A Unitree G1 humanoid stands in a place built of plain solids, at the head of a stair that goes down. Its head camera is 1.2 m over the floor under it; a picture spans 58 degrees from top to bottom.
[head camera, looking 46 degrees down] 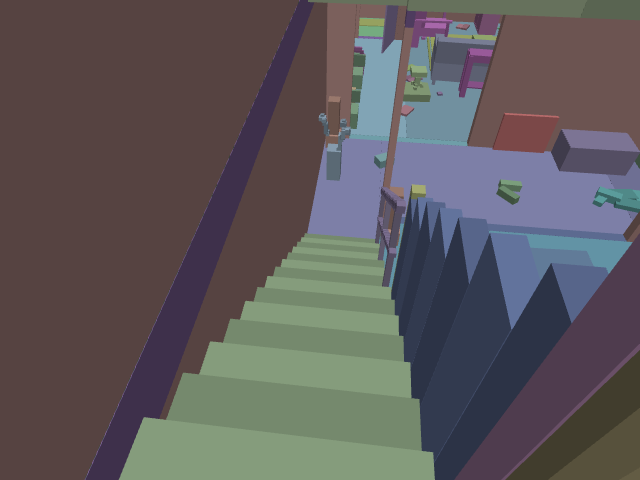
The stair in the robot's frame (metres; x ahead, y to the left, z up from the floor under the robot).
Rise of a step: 0.18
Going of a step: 0.25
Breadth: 0.91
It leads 7 degrees to the right of straight ahead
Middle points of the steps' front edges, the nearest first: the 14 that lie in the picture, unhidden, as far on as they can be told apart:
0.50 0.11 -0.18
0.75 0.08 -0.36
0.99 0.05 -0.55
1.24 0.02 -0.73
1.49 -0.01 -0.91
1.73 -0.03 -1.10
1.98 -0.06 -1.28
2.22 -0.09 -1.46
2.47 -0.12 -1.65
2.72 -0.15 -1.83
2.96 -0.18 -2.01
3.21 -0.21 -2.20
3.46 -0.24 -2.38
3.70 -0.27 -2.56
